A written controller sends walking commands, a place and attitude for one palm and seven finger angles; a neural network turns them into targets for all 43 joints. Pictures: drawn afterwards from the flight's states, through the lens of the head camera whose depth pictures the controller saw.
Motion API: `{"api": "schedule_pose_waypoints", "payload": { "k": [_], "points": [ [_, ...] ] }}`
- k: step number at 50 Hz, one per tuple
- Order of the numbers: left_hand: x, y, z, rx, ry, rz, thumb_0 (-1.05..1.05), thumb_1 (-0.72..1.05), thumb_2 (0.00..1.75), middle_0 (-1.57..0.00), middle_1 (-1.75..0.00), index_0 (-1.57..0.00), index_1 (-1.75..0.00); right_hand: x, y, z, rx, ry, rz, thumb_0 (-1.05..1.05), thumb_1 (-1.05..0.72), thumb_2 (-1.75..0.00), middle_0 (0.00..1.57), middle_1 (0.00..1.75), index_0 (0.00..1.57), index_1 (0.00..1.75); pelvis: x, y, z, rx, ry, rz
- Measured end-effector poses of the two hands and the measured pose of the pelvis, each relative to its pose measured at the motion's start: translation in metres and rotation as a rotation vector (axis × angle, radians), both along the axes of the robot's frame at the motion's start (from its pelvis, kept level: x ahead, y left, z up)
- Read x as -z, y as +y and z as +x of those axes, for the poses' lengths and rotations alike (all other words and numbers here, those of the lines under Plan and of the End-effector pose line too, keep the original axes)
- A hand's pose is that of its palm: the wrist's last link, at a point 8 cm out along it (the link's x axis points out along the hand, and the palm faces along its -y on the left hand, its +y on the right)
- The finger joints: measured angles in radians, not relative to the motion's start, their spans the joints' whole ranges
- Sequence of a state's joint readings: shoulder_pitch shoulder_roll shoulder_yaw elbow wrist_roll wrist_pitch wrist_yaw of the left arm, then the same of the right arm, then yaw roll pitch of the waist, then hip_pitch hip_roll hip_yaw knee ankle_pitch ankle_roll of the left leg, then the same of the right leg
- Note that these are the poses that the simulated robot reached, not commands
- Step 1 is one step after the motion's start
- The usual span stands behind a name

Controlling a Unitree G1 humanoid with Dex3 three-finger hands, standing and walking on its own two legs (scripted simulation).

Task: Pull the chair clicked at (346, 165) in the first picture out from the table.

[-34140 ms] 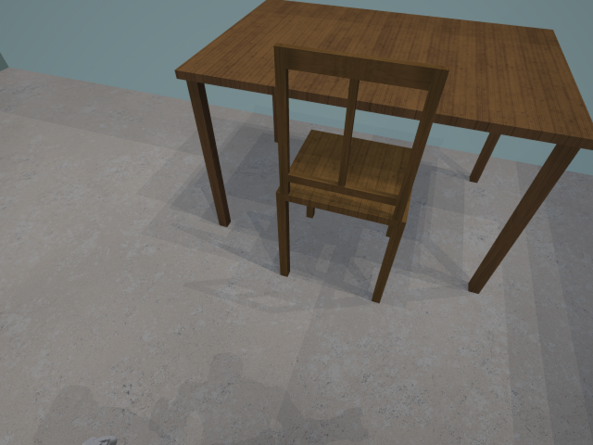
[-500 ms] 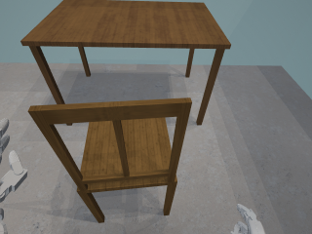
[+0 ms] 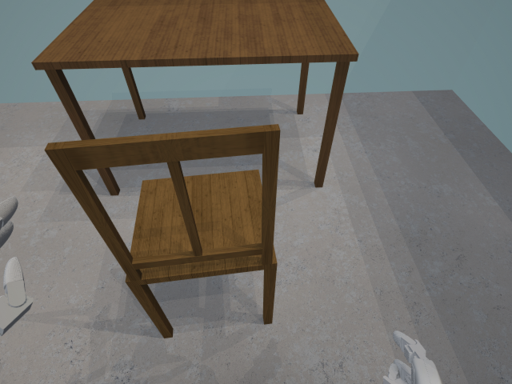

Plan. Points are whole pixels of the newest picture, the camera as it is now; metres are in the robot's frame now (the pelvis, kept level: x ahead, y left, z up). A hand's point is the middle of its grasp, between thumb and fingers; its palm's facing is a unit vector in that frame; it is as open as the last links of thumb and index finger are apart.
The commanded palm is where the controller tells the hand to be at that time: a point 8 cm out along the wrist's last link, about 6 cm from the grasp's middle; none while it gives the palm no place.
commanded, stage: stop stepping back and stand still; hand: left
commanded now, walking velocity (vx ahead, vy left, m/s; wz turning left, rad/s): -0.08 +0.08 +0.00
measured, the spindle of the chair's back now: (187, 214) +0.47 +0.17 -0.05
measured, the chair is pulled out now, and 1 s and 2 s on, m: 0.57 0.57 0.57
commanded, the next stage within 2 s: let the arm hang, fingers relaxed in 0.90 s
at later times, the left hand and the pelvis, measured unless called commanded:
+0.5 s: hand out of the picture +0.09 +0.26 +0.16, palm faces +0.49 -0.76 -0.43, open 7.5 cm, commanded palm +0.02 +0.29 +0.18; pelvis -0.11 -0.01 +0.00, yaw +2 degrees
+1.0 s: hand out of the picture +0.10 +0.23 +0.16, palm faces +0.44 -0.80 -0.41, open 7.5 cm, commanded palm none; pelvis -0.09 -0.03 +0.00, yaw +3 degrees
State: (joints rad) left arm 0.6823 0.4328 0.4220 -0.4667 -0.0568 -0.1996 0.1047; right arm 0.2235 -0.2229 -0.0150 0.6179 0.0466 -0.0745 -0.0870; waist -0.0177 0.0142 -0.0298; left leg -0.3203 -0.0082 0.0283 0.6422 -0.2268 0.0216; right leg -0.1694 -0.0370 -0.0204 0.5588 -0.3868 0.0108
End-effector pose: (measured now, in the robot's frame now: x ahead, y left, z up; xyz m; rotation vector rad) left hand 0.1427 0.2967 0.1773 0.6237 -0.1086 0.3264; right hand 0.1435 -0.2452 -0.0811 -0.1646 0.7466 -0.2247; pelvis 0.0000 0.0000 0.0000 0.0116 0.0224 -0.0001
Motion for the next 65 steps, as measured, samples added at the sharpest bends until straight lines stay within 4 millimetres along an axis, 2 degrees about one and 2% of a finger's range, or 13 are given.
{"api": "schedule_pose_waypoints", "payload": {
  "k": [4,12,16,22,28,34,38,45,51,53,57,61,65],
  "points": [
    [0.003,0.004,-0.011,-0.053,-0.12,-0.055,0.02,0.88,0.9,-0.22,-0.31,-0.21,-0.31,-0.01,-0.011,-0.012,-0.015,-0.047,-0.045,0.01,-0.9,-0.89,0.2,0.3,0.19,0.3,0.004,-0.006,-0.023,0.0,-0.049,0.031],
    [-0.025,-0.033,-0.062,0.024,-0.2,0.006,0.02,0.88,0.9,-0.22,-0.31,-0.21,-0.31,-0.008,-0.013,-0.053,-0.055,-0.076,0.007,0.01,-0.9,-0.89,0.2,0.3,0.2,0.3,0.003,-0.022,-0.063,-0.043,-0.09,-0.019],
    [-0.025,-0.021,-0.086,-0.033,-0.179,0.008,0.02,0.88,0.9,-0.22,-0.31,-0.21,-0.31,-0.002,-0.016,-0.084,-0.043,0.018,0.011,0.01,-0.9,-0.89,0.2,0.3,0.2,0.3,-0.004,-0.023,-0.075,-0.019,-0.058,0.009],
    [-0.004,0.003,-0.096,-0.118,-0.181,-0.062,0.02,0.88,0.9,-0.21,-0.31,-0.21,-0.31,0.004,-0.015,-0.117,-0.057,0.057,-0.053,0.01,-0.9,-0.89,0.2,0.3,0.2,0.3,0.002,-0.014,-0.097,-0.049,-0.028,-0.018],
    [-0.007,-0.013,-0.102,-0.048,-0.165,-0.036,0.02,0.88,0.9,-0.21,-0.31,-0.2,-0.3,0.005,-0.004,-0.134,-0.033,0.039,0.007,0.01,-0.9,-0.89,0.2,0.3,0.2,0.3,0.0,-0.015,-0.106,-0.063,-0.045,0.005],
    [-0.036,-0.022,-0.115,-0.034,-0.178,0.125,0.02,0.88,0.9,-0.22,-0.31,-0.21,-0.31,0.02,0.001,-0.128,-0.077,0.068,0.059,0.01,-0.9,-0.89,0.2,0.3,0.2,0.3,0.003,-0.028,-0.101,-0.055,-0.015,0.001],
    [-0.033,-0.017,-0.113,-0.104,-0.17,0.098,0.02,0.88,0.9,-0.22,-0.31,-0.21,-0.31,0.031,-0.005,-0.117,-0.1,0.097,0.078,0.01,-0.9,-0.89,0.21,0.3,0.2,0.3,0.003,-0.033,-0.101,-0.077,-0.031,-0.04],
    [0.006,-0.022,-0.101,-0.144,-0.096,-0.094,0.02,0.89,0.9,-0.21,-0.31,-0.21,-0.31,0.003,-0.026,-0.094,-0.093,0.047,0.005,0.01,-0.9,-0.89,0.21,0.3,0.2,0.3,-0.006,-0.036,-0.092,-0.059,-0.051,0.009],
    [0.003,-0.034,-0.084,-0.025,-0.139,-0.084,0.02,0.88,0.9,-0.22,-0.31,-0.21,-0.31,-0.015,-0.03,-0.068,-0.106,-0.022,-0.051,0.01,-0.9,-0.89,0.2,0.3,0.2,0.3,-0.003,-0.032,-0.089,-0.055,-0.059,-0.003],
    [0.037,-0.029,-0.07,-0.036,0.006,-0.124,0.01,0.89,0.9,-0.21,-0.31,-0.2,-0.3,-0.007,-0.029,-0.062,-0.147,-0.001,-0.035,0.01,-0.9,-0.89,0.2,0.3,0.19,0.3,-0.001,-0.029,-0.09,-0.073,-0.031,-0.002],
    [0.158,-0.036,-0.07,-0.152,0.485,-0.35,0.01,0.9,0.9,-0.2,-0.3,-0.2,-0.3,0.022,-0.017,-0.065,-0.174,0.088,0.024,0.0,-0.91,-0.89,0.2,0.3,0.19,0.3,0.003,-0.025,-0.09,-0.088,-0.012,-0.005],
    [0.259,-0.08,-0.121,-0.187,0.897,-0.546,0.01,0.9,0.9,-0.2,-0.3,-0.19,-0.3,0.037,0.0,-0.094,-0.178,0.22,0.062,0.0,-0.91,-0.89,0.2,0.3,0.19,0.3,0.003,-0.028,-0.088,-0.1,-0.034,0.004],
    [0.306,-0.112,-0.176,-0.272,1.08,-0.723,-0.02,0.95,0.9,-0.21,-0.3,-0.2,-0.3,0.041,0.005,-0.137,-0.167,0.382,0.05,0.0,-0.91,-0.89,0.2,0.3,0.2,0.3,0.001,-0.034,-0.088,-0.109,-0.05,-0.002]
  ]
}}
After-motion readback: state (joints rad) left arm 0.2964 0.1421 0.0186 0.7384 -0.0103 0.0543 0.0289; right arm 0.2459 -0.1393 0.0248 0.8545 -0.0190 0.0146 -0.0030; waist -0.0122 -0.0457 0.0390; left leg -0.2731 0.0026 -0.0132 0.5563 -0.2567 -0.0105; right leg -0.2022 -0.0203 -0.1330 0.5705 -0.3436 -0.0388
